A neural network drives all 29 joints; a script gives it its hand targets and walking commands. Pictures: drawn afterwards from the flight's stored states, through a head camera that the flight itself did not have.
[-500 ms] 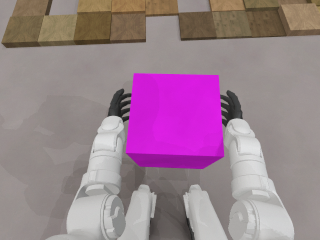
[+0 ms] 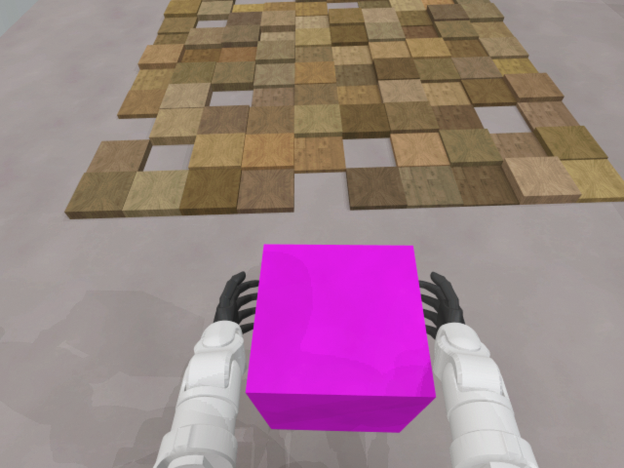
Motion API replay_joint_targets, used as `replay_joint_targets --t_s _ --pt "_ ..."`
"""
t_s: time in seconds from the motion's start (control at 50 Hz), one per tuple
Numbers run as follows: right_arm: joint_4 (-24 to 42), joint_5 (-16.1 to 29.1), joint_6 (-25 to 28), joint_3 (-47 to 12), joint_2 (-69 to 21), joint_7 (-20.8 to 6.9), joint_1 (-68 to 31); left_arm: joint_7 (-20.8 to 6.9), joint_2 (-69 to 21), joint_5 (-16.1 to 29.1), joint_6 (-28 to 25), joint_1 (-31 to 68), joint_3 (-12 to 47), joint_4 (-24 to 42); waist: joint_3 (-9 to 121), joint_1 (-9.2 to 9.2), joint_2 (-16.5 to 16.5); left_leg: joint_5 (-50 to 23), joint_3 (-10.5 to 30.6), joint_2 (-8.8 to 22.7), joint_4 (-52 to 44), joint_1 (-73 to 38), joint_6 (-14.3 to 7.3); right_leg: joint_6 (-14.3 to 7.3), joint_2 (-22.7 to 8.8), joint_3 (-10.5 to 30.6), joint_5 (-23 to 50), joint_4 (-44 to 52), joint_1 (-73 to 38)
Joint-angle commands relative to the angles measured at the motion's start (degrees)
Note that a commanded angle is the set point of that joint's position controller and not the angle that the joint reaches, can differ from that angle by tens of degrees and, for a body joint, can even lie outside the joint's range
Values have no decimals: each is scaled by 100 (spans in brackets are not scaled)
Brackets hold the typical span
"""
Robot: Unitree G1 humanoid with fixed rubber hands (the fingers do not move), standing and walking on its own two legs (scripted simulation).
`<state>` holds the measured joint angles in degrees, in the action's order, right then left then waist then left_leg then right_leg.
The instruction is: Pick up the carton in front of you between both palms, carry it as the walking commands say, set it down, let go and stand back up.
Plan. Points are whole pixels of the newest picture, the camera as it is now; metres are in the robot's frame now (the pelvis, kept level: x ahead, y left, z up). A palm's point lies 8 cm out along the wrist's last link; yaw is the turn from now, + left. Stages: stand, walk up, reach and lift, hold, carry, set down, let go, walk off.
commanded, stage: reach and lift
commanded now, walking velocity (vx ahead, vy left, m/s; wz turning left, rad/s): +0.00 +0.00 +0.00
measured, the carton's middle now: (336, 345) +0.32 +0.00 -0.09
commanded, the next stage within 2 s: hold in 1.26 s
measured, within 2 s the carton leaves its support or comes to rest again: neither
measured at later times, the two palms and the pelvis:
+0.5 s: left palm (210, 322) +0.29 +0.15 +0.06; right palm (468, 322) +0.29 -0.15 +0.06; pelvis -0.01 +0.00 +0.03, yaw +0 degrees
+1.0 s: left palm (209, 310) +0.30 +0.15 +0.07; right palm (469, 310) +0.30 -0.15 +0.07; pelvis +0.01 +0.00 +0.04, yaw +0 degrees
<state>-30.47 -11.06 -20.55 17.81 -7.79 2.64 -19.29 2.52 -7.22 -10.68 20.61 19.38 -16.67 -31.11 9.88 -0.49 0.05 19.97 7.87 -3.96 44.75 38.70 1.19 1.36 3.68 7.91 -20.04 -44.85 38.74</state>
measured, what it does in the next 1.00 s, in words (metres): stands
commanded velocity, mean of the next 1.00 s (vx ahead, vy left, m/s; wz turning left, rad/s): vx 0.00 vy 0.00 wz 0.00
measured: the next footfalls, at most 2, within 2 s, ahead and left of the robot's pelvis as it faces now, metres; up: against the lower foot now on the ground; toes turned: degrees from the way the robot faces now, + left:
none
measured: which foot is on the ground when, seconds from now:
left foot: down 0.00-1.00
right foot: down 0.00-1.00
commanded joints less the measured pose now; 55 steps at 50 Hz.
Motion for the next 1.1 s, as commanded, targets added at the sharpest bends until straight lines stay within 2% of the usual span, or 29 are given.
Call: replay_joint_targets --t_s 0.0,0.16,0.28,0.34,0.38,0.56,0.9,1.08 --pt "4 830 -186 -3532 -5861 -1436 -2521 -1408 -5823 822 122 2607 3435 147 2150 19 0 -2146 -287 -247 -920 -1936 -60 -24 250 -321 2203 907 -1929" --pt "725 959 -899 -3828 -5749 -1527 -2040 -1503 -5727 965 844 2136 3744 894 1151 40 3 -2288 -296 -151 -1883 -2961 -27 -17 158 -306 2309 1874 -2941" --pt "659 764 -1326 -3355 -5591 -1619 -2067 -1606 -5539 764 1286 2160 3307 869 113 56 26 -1327 -345 -127 -2304 -3005 -66 -61 128 -332 1361 2315 -2971" --pt "486 656 -1353 -3089 -5573 -1679 -2404 -1679 -5528 650 1321 2512 3046 694 -96 51 12 -850 -384 -115 -2323 -2939 -95 -92 110 -368 854 2349 -2881" --pt "550 683 -1328 -3120 -5668 -1715 -2697 -1719 -5623 677 1297 2813 3079 745 49 45 2 -782 -398 -105 -2288 -2977 -107 -103 104 -392 777 2315 -2924" --pt "637 719 -1340 -3221 -5722 -1748 -3071 -1731 -5743 699 1305 3119 3137 764 450 39 -2 -862 -416 -108 -2284 -3146 -88 -85 123 -454 876 2281 -3137" --pt "1252 845 -1546 -3442 -5519 -1681 -2282 -1649 -5573 834 1527 2349 3372 1411 530 41 -19 -2040 -378 -161 -2475 -3634 -18 -23 189 -403 2034 2473 -3610" --pt "1585 936 -1672 -3573 -5453 -1652 -2058 -1623 -5502 922 1654 2110 3479 1711 463 48 -3 -2292 -352 -176 -2544 -3768 -3 -3 206 -376 2299 2541 -3751"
